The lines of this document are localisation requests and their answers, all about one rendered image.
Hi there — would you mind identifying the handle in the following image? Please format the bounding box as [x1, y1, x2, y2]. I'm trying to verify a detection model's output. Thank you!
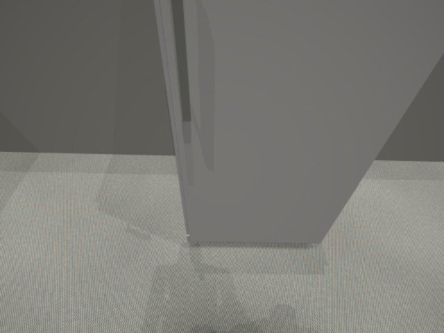
[171, 0, 192, 121]

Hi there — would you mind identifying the fridge door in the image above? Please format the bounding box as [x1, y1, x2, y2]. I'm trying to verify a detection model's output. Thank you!
[160, 0, 444, 244]

